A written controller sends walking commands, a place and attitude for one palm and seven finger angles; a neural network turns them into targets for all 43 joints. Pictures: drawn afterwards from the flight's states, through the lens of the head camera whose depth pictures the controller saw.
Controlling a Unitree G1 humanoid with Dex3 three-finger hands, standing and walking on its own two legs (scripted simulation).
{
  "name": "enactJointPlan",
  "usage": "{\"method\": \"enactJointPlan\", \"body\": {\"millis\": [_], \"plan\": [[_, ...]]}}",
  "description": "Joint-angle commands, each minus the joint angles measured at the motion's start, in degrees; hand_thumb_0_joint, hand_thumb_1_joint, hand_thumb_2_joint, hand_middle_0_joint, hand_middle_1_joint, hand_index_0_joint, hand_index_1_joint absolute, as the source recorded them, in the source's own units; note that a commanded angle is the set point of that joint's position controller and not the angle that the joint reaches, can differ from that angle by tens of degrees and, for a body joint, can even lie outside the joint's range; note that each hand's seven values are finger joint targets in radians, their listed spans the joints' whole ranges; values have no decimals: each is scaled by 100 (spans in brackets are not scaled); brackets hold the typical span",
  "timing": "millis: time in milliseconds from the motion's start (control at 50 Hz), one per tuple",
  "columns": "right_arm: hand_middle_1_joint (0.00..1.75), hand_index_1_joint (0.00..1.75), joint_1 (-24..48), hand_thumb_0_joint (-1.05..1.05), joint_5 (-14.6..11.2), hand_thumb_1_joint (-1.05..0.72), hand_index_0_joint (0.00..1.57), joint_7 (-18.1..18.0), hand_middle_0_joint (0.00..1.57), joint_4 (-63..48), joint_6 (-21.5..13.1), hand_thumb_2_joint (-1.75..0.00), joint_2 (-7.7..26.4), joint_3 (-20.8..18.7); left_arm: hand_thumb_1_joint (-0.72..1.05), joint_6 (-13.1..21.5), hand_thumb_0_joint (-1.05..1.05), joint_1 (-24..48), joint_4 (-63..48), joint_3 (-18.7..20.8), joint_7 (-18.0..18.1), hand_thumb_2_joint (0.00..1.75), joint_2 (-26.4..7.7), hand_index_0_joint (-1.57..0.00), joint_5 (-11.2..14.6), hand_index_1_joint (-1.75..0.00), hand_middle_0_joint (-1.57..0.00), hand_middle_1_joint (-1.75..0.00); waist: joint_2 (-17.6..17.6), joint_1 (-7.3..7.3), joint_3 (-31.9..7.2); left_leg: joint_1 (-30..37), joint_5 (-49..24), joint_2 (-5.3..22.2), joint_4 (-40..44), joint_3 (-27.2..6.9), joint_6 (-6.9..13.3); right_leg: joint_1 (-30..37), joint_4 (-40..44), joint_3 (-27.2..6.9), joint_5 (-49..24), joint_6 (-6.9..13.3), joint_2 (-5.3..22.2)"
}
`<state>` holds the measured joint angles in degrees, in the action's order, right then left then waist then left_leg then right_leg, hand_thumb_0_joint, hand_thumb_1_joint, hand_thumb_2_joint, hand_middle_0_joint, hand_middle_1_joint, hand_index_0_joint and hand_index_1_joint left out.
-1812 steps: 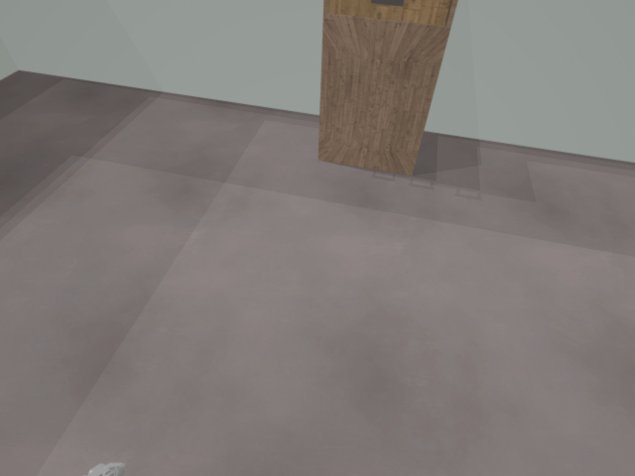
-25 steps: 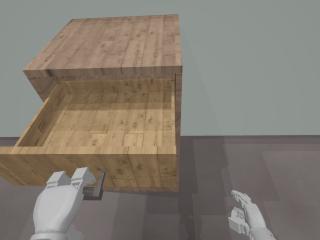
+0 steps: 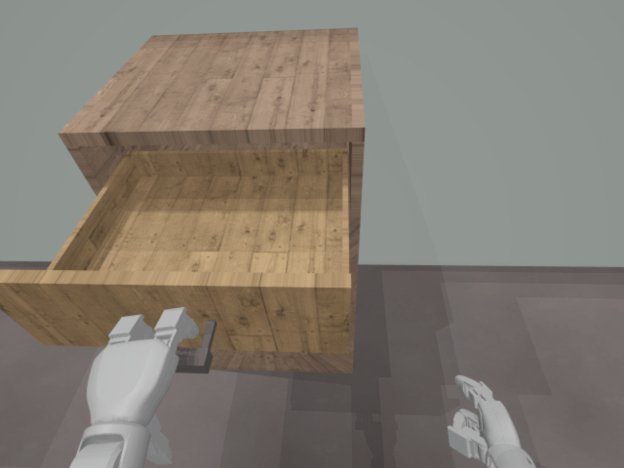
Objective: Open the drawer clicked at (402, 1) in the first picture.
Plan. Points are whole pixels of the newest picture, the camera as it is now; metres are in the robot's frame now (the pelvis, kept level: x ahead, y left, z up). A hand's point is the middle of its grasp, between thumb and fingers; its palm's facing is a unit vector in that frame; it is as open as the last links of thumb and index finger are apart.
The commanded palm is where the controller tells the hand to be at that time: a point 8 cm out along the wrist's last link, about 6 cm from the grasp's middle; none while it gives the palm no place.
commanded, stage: lift the hand off the handle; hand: left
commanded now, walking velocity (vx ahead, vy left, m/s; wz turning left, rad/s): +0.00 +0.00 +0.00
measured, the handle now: (166, 343) +0.24 +0.23 +0.05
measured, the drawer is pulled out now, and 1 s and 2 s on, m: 0.28 0.28 0.28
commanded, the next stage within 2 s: draw the hand back to the body in 1.18 s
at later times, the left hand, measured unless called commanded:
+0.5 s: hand (123, 356) +0.19 +0.24 +0.10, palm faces +0.09 -0.14 -0.99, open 13.4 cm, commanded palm +0.16 +0.23 +0.17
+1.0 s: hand (118, 297) +0.22 +0.22 +0.18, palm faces +0.19 -0.11 -0.98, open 13.8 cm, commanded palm +0.17 +0.23 +0.24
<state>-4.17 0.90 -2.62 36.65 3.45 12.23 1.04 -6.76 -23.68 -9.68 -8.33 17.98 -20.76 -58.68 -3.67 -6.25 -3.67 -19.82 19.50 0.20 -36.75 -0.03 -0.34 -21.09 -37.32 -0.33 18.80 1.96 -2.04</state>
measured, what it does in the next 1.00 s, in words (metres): stands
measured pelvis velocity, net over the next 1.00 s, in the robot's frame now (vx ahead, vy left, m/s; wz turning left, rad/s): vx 0.00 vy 0.01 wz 0.01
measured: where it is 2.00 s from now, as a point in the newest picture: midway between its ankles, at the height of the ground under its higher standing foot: outside the picture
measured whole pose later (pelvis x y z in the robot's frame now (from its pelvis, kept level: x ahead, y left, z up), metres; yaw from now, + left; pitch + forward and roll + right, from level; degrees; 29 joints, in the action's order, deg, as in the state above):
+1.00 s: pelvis +0.00 +0.01 +0.02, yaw +1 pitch -3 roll +0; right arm 0.0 -2.2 1.2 33.9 8.5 14.2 4.8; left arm -17.3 -14.3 -32.0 -3.6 -3.7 -29.6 -49.7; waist -7.2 -6.8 -1.3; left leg -7.1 14.0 -0.4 -24.5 -0.4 0.2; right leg -8.1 -25.0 -0.2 13.5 1.3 -1.3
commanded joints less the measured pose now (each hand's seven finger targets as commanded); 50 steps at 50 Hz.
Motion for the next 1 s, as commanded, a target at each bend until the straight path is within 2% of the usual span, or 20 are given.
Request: {"method": "enactJointPlan", "body": {"millis": [0, 180, 300, 340, 400, 440, 460, 500, 600, 640, 660, 700, 740, 760, 800, 840, 860, 900, 940, 980], "plan": [[30, 30, 1022, 0, -12, -90, 20, -43, 20, -1061, -349, -90, 491, -183, -50, -72, 0, 494, -1635, 1111, 187, 30, -1044, -30, 57, -120, -30, -120, 309, -77, -705, 428, -1072, -244, 516, 44, 145, 506, 882, -250, -1069, -19, 68], [30, 30, 1079, 0, -57, -90, 20, 73, 20, -1083, -286, -90, 541, -163, -50, -117, 0, 319, -2296, 1155, -115, 30, -1088, -30, 231, -120, -30, -120, 22, -66, -633, 750, -1414, -178, 760, 41, 122, 770, 1086, -179, -1295, -10, 85], [30, 30, 1100, 0, -75, -90, 20, 100, 20, -1113, -218, -90, 587, -124, -50, -306, 0, 529, -2385, 904, -543, 30, -1000, -30, 337, -120, -30, -120, 350, -4, -403, 851, -1419, -129, 954, 47, 173, 824, 1250, -8, -1174, -94, 98], [30, 30, 1223, 0, -125, -90, 20, 84, 20, -1137, -193, -90, 624, -114, -50, -346, 0, 798, -2622, 1046, -663, 30, -1219, -30, 379, -120, -30, -120, 68, 1, -443, 971, -1424, -58, 1047, 0, 143, 937, 1294, -20, -1116, -54, 91], [30, 30, 1119, 0, -81, -90, 20, 116, 20, -1159, -205, -90, 585, -81, -50, -278, 0, 946, -2828, 800, -822, 30, -1086, -30, 341, -120, -30, -120, 56, -36, -546, 1110, -1677, -81, 1087, -4, 186, 1040, 1314, 68, -1260, -60, 93], [30, 30, 1296, 0, -123, -90, 20, 107, 20, -1232, -192, -90, 645, -55, -50, -288, 0, 961, -3103, 1079, -855, 30, -1357, -30, 388, -120, -30, -120, -102, -75, -637, 1164, -1777, -14, 1145, -69, 145, 1235, 1333, -6, -1439, -24, 75], [30, 30, 1135, 0, -107, -90, 20, 145, 20, -1255, -203, -90, 566, -11, -50, -269, 0, 819, -3167, 904, -882, 30, -1164, -30, 345, -120, -30, -120, -19, -111, -727, 1184, -1931, -34, 1114, -25, 167, 1238, 1297, 92, -1428, -46, 125], [30, 30, 1164, 0, -103, -90, 20, 161, 20, -1171, -155, -90, 583, -29, -50, -281, 0, 987, -3057, 967, -939, 30, -1244, -30, 390, -120, -30, -120, 140, -56, -444, 1140, -1915, -24, 1204, -42, 149, 1198, 1384, 100, -1455, -49, 85], [30, 30, 1286, 0, -154, -90, 20, 214, 20, -1212, -78, -90, 585, 10, -50, -435, 0, 1204, -3268, 970, -1129, 30, -1274, -30, 454, -120, -30, -120, -51, -80, -557, 1235, -2044, 7, 1349, -60, 131, 1409, 1418, 128, -1494, -38, 85], [30, 30, 1497, 0, -232, -90, 20, 204, 20, -1288, -68, -90, 634, 27, -50, -502, 0, 1412, -3537, 1196, -1173, 30, -1526, -30, 574, -120, -30, -120, -336, -50, -641, 1266, -1980, 86, 1400, -98, 113, 1544, 1422, 81, -1559, -26, 54], [30, 30, 1328, 0, -191, -90, 20, 236, 20, -1299, -79, -90, 565, 83, -50, -516, 0, 1228, -3486, 1074, -1222, 30, -1407, -30, 495, -120, -30, -120, -75, -134, -733, 1250, -2110, 30, 1388, -86, 134, 1582, 1397, 147, -1503, -33, 100], [30, 30, 1384, 0, -199, -90, 20, 252, 20, -1222, -8, -90, 591, 57, -50, -592, 0, 1247, -3293, 1037, -1317, 30, -1406, -30, 534, -120, -30, -120, 43, -71, -405, 1234, -2053, 23, 1442, -37, 131, 1505, 1511, 117, -1542, -58, 94], [30, 30, 1629, 0, -292, -90, 20, 265, 20, -1245, 47, -90, 647, 67, -50, -759, 0, 1463, -3326, 1297, -1418, 30, -1664, -30, 613, -120, -30, -120, -143, -46, -408, 1167, -1875, 93, 1509, -56, 103, 1624, 1501, 43, -1516, -46, 60], [30, 30, 1563, 0, -257, -90, 20, 317, 20, -1276, 62, -90, 547, 134, -50, -829, 0, 1486, -3261, 910, -1531, 30, -1321, -30, 547, -120, -30, -120, -3, -93, -476, 1163, -1935, 27, 1544, -48, 125, 1651, 1481, 132, -1411, -53, 112], [30, 30, 1598, 0, -292, -90, 20, 333, 20, -1200, 133, -90, 598, 103, -50, -933, 0, 1503, -3038, 917, -1701, 30, -1379, -30, 620, -120, -30, -120, 76, -53, -240, 1116, -1873, 47, 1644, -26, 122, 1610, 1541, 137, -1369, -76, 83], [30, 30, 1821, 0, -365, -90, 20, 322, 20, -1329, 144, -90, 656, 93, -50, -1026, 0, 1918, -3429, 1278, -1799, 30, -1811, -30, 709, -120, -30, -120, -186, -55, -473, 1056, -1724, 120, 1658, -50, 134, 1836, 1466, 52, -1424, -74, 50], [30, 30, 1725, 0, -315, -90, 20, 362, 20, -1383, 138, -90, 567, 166, -50, -1040, 0, 1772, -3389, 992, -1881, 30, -1540, -30, 640, -120, -30, -120, -28, -140, -656, 1081, -1935, 21, 1606, -28, 155, 1920, 1426, 86, -1480, -65, 118], [30, 30, 1663, 0, -329, -90, 20, 370, 20, -1312, 187, -90, 609, 138, -50, -1026, 0, 1694, -3232, 1152, -1966, 30, -1698, -30, 731, -120, -30, -120, 165, -79, -428, 1069, -1903, 34, 1611, 16, 142, 1808, 1497, 67, -1490, -105, 111], [30, 30, 1820, 0, -387, -90, 20, 326, 20, -1361, 196, -90, 697, 138, -50, -1060, 0, 2023, -3445, 1803, -1954, 30, -2327, -30, 869, -120, -30, -120, -46, -83, -577, 980, -1684, 87, 1586, -3, 140, 1952, 1484, -54, -1455, -105, 91], [30, 30, 1721, 0, -363, -90, 20, 354, 20, -1291, 193, -90, 590, 144, -50, -1041, 0, 1817, -3147, 1672, -2021, 30, -2102, -30, 912, -120, -30, -120, 75, -80, -381, 982, -1755, 15, 1555, 23, 134, 1769, 1547, -51, -1340, -118, 145]]}}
